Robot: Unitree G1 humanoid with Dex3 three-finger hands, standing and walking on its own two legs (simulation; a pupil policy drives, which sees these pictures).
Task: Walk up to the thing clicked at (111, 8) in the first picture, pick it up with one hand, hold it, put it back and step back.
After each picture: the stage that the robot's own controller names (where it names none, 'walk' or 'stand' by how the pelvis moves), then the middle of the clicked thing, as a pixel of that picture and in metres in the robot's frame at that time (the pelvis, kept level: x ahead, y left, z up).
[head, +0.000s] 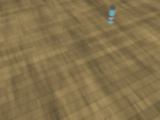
stand; (111, 14) +1.93 -0.41 -0.66
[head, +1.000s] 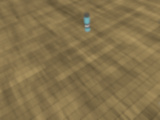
walk; (87, 22) +1.83 +0.04 -0.63
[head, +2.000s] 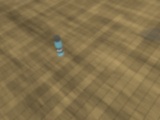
walk; (58, 45) +1.25 +0.32 -0.65
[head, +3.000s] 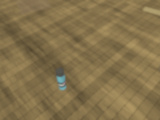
walk; (61, 79) +0.81 +0.24 -0.64
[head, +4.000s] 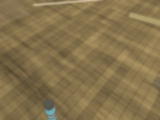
walk; (50, 110) +0.52 +0.21 -0.64
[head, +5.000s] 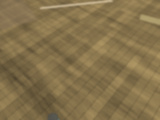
stand; out of the picture +0.41 +0.21 -0.64
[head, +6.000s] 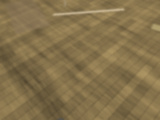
stand; out of the picture +0.41 +0.17 -0.66
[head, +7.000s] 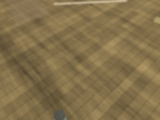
stand; out of the picture +0.42 +0.16 -0.65
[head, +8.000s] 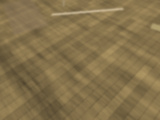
stand; out of the picture +0.39 +0.18 -0.66
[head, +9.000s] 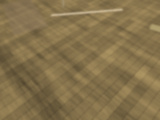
stand; out of the picture +0.39 +0.18 -0.66
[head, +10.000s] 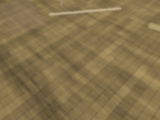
stand; out of the picture +0.38 +0.19 -0.66
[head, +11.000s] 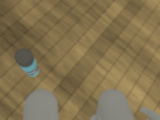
go down; (28, 64) +0.44 +0.23 -0.33
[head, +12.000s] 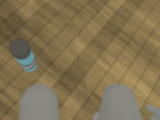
go down; (25, 57) +0.45 +0.25 -0.27
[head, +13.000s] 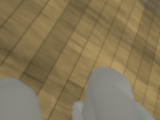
close in; out of the picture +0.43 +0.29 -0.16
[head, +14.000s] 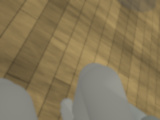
close; out of the picture +0.43 +0.30 -0.16
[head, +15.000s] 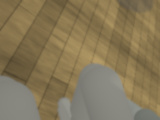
lift; out of the picture +0.41 +0.30 -0.16
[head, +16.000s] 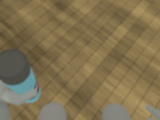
lift; (22, 82) +0.33 +0.20 +0.01
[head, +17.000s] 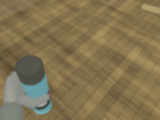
hold; (37, 89) +0.32 +0.16 +0.02
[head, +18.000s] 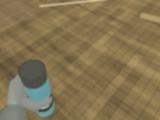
hold; (39, 92) +0.31 +0.16 +0.03
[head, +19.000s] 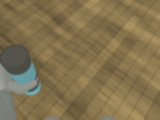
crouch; (24, 74) +0.37 +0.19 -0.03
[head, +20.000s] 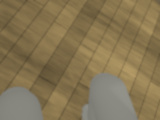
lower; out of the picture +0.48 +0.28 -0.06
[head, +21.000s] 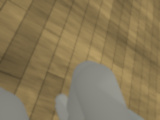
lower; out of the picture +0.45 +0.31 -0.16
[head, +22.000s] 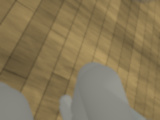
lower; out of the picture +0.42 +0.31 -0.16
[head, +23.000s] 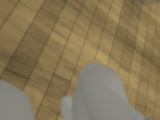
lower; out of the picture +0.42 +0.30 -0.16
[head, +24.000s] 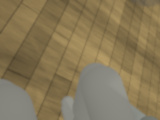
lower; out of the picture +0.40 +0.30 -0.16
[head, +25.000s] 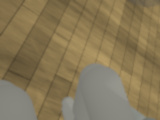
open; out of the picture +0.42 +0.28 -0.16
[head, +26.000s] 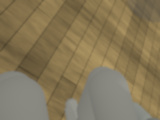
stand; out of the picture +0.40 +0.27 -0.17
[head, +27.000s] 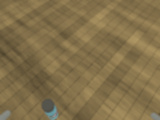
stand; (50, 110) +0.38 +0.19 -0.52
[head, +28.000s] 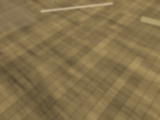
stand; out of the picture +0.37 +0.18 -0.60
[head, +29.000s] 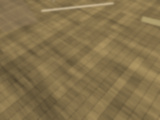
stand; out of the picture +0.37 +0.18 -0.60
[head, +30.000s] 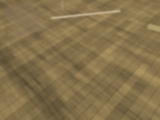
stand; out of the picture +0.40 +0.16 -0.65
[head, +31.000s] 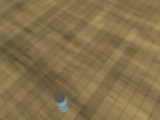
walk; (61, 102) +0.47 +0.18 -0.62
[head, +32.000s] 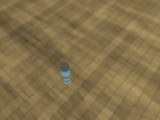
walk; (65, 73) +0.74 +0.16 -0.63
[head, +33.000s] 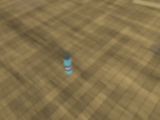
stand; (67, 63) +1.03 +0.18 -0.63
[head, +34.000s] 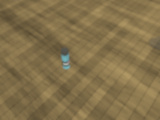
stand; (65, 58) +0.98 +0.18 -0.65
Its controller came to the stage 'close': yes
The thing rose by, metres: 0.67
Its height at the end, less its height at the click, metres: +0.00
